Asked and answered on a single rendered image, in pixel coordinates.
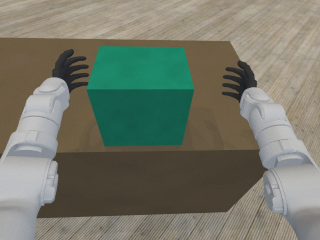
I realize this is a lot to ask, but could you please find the robot left hand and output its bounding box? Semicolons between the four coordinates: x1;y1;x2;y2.
52;49;89;94

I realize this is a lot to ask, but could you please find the pedestal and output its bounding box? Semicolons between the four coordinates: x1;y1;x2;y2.
0;37;268;219

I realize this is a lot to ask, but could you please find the left robot upper arm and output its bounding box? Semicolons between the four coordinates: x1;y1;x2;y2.
0;155;59;240

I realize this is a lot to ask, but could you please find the robot right forearm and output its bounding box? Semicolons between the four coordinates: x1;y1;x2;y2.
239;87;320;172

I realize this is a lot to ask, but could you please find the robot right hand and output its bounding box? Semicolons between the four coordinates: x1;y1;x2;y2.
222;60;257;103

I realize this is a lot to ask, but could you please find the robot left forearm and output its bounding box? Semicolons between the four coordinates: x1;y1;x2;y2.
0;77;70;166

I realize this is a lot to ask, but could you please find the right robot upper arm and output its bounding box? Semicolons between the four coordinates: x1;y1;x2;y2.
263;163;320;240

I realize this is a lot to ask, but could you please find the carton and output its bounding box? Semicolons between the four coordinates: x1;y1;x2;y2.
86;46;194;147

